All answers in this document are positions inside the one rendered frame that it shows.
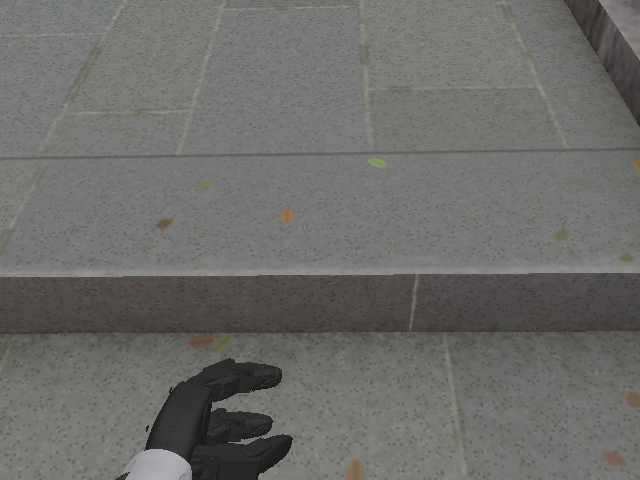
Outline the left robot hand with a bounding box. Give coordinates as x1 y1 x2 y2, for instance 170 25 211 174
144 358 293 480

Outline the robot left forearm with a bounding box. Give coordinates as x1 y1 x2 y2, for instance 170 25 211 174
115 449 192 480

